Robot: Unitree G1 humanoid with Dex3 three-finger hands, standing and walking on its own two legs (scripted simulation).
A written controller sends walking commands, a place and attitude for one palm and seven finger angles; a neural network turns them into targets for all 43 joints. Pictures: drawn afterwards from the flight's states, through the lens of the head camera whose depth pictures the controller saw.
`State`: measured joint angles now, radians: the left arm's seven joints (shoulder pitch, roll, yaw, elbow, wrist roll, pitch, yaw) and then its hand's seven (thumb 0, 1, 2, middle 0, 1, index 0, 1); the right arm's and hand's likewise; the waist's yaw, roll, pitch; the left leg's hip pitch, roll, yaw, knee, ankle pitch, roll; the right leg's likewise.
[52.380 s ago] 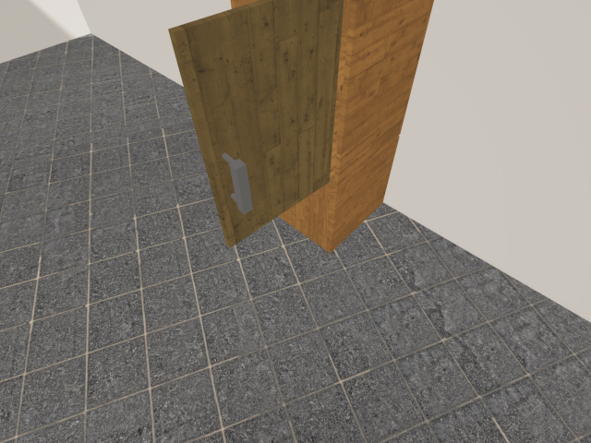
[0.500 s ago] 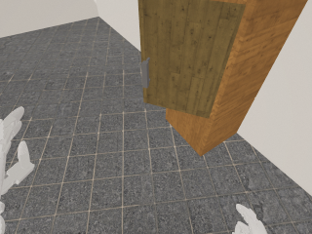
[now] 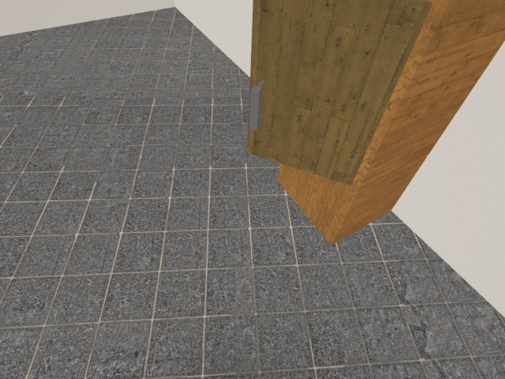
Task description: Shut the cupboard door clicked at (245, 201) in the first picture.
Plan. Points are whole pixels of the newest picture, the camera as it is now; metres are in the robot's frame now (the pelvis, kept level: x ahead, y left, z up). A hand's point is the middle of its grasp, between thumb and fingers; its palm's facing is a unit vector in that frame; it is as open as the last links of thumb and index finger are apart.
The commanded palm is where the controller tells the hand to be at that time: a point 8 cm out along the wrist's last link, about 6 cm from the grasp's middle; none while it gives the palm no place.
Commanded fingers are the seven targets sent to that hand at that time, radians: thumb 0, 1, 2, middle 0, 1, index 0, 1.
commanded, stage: let the arm hang, fingers relaxed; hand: left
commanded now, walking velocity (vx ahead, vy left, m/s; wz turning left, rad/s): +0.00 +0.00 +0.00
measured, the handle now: (258, 105) +0.89 +0.04 -0.10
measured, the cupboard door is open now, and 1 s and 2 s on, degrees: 37 37 37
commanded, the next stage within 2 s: look to check the result in 0.56 s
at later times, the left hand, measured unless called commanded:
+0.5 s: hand out of the picture +0.02 +0.18 -0.17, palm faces +0.00 -0.98 -0.20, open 7.4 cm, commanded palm none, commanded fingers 0.00 0.90 0.90 -0.20 -0.30 -0.20 -0.30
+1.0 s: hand out of the picture +0.03 +0.20 -0.17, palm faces -0.01 -0.97 -0.25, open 7.4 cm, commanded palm none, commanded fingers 0.00 0.90 0.90 -0.20 -0.30 -0.20 -0.30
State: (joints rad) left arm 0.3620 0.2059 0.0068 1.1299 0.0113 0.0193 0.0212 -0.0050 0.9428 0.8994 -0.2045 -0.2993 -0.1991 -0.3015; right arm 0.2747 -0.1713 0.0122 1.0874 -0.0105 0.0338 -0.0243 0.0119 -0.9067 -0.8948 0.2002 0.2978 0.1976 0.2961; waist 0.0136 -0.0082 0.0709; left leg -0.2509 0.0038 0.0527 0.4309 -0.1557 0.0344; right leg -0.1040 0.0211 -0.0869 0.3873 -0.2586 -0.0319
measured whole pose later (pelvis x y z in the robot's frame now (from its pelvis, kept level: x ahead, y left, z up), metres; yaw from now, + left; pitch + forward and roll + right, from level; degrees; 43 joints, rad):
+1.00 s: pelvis +0.02 -0.01 +0.00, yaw -1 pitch -2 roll +0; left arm 0.24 0.22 0.01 1.15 0.01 -0.01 0.02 0.00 0.90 0.90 -0.20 -0.30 -0.20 -0.30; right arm 0.20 -0.23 0.00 1.13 -0.01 0.01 -0.02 0.01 -0.91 -0.89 0.20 0.30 0.20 0.30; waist 0.00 0.01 0.05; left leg -0.18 0.00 0.07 0.36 -0.15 0.02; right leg -0.05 0.02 -0.07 0.34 -0.26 -0.04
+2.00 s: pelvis +0.03 -0.02 -0.01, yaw +23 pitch +2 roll +0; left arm 0.14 0.24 0.07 0.84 0.03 0.02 0.02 0.00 0.90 0.90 -0.20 -0.30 -0.20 -0.30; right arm 0.22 -0.23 -0.07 0.92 -0.03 0.07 0.01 0.01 -0.90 -0.89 0.20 0.30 0.20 0.30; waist -0.03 0.03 0.07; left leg -0.43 -0.05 -0.11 0.56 -0.20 -0.01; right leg -0.30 -0.03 0.00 0.58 -0.36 0.02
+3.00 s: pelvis +0.09 +0.00 -0.02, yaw +62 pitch +0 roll +1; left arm 0.26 0.22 0.07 0.90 0.02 0.04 0.02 0.00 0.90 0.90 -0.21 -0.30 -0.20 -0.30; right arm 0.11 -0.21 -0.05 0.86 -0.02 0.04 0.03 0.01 -0.91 -0.89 0.20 0.30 0.20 0.30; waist 0.02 -0.06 0.14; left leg -0.35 0.00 0.07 0.66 -0.29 0.04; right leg -0.35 -0.15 -0.14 0.96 -0.56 0.06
